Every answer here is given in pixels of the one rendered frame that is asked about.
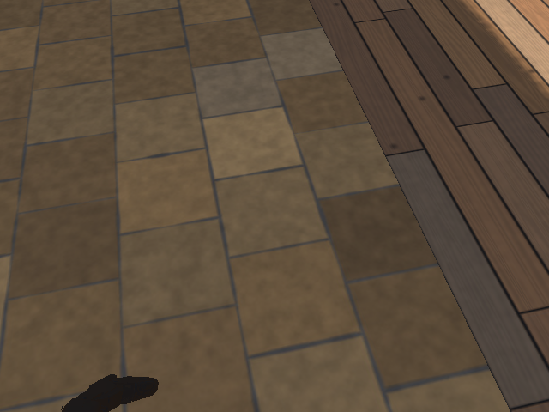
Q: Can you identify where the left robot hand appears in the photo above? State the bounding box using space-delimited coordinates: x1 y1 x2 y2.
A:
61 374 159 412

